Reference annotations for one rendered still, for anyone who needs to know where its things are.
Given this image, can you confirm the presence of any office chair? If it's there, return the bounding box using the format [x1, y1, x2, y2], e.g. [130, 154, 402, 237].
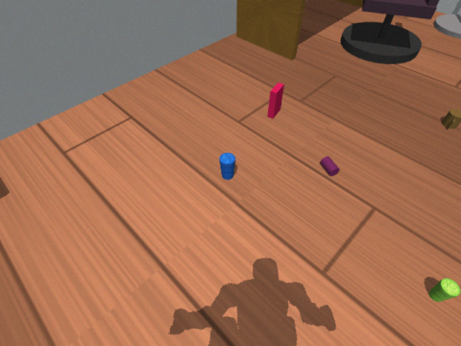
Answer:
[341, 0, 439, 64]

